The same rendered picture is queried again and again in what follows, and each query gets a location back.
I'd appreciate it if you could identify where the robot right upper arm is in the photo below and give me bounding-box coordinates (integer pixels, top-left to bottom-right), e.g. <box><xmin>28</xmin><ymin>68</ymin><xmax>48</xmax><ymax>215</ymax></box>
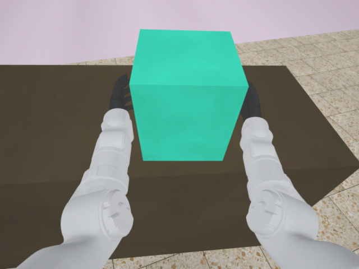
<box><xmin>246</xmin><ymin>189</ymin><xmax>359</xmax><ymax>269</ymax></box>

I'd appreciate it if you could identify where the right robot hand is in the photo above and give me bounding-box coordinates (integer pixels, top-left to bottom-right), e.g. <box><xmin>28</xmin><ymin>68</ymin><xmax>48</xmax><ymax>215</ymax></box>
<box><xmin>240</xmin><ymin>80</ymin><xmax>262</xmax><ymax>122</ymax></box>

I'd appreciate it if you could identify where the pedestal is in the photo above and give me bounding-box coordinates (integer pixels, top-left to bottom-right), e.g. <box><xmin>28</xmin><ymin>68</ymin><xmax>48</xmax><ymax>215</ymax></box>
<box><xmin>0</xmin><ymin>65</ymin><xmax>359</xmax><ymax>269</ymax></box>

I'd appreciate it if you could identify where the left robot forearm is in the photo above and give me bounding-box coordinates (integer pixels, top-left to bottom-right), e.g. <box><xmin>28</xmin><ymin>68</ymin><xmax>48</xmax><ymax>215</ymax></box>
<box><xmin>61</xmin><ymin>108</ymin><xmax>134</xmax><ymax>231</ymax></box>

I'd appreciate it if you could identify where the carton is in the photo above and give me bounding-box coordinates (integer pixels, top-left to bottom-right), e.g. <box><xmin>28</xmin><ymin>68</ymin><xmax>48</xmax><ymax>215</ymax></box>
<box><xmin>129</xmin><ymin>29</ymin><xmax>249</xmax><ymax>161</ymax></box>

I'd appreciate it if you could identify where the left robot hand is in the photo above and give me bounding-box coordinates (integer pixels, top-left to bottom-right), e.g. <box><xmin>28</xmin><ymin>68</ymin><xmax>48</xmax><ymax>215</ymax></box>
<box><xmin>109</xmin><ymin>74</ymin><xmax>134</xmax><ymax>111</ymax></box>

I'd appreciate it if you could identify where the right robot forearm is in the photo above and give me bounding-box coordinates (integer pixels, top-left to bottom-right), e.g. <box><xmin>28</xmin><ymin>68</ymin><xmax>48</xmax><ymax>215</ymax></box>
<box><xmin>240</xmin><ymin>117</ymin><xmax>306</xmax><ymax>203</ymax></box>

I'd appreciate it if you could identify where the robot left upper arm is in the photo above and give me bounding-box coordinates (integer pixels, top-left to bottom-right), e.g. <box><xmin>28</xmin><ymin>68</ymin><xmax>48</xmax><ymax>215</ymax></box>
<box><xmin>15</xmin><ymin>188</ymin><xmax>134</xmax><ymax>269</ymax></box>

